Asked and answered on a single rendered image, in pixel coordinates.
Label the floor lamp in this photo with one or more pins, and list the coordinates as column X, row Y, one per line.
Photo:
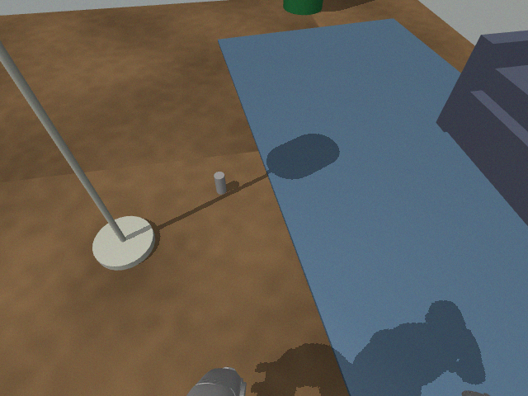
column 122, row 243

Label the can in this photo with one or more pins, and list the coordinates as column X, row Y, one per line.
column 220, row 184

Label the armchair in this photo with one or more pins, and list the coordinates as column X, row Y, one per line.
column 486, row 114

